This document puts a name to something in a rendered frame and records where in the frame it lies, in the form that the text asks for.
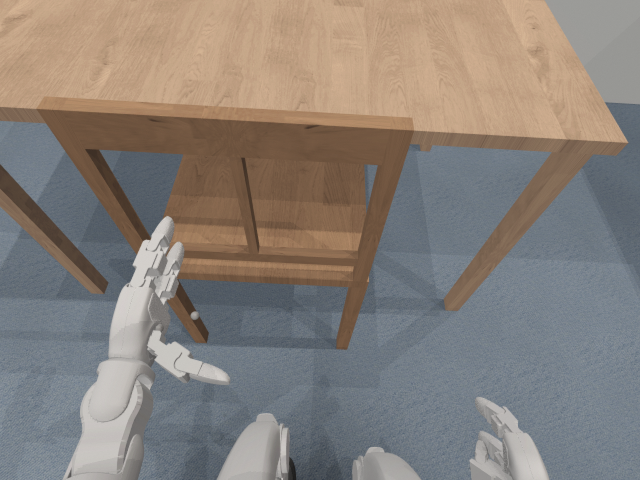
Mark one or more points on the robot right thigh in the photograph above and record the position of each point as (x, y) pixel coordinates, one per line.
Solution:
(382, 466)

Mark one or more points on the table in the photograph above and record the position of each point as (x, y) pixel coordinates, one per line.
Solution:
(497, 74)

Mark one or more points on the right robot hand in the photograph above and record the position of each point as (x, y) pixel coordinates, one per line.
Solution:
(515, 458)

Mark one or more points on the left robot forearm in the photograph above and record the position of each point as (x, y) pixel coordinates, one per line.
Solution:
(114, 413)

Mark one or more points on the robot left thigh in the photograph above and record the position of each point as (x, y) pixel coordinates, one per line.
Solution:
(260, 453)

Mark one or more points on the robot thigh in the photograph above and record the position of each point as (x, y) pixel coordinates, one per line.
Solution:
(260, 453)
(382, 466)

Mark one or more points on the left robot hand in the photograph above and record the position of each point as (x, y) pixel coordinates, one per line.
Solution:
(142, 305)

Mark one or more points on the chair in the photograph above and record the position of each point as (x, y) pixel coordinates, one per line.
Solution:
(261, 195)

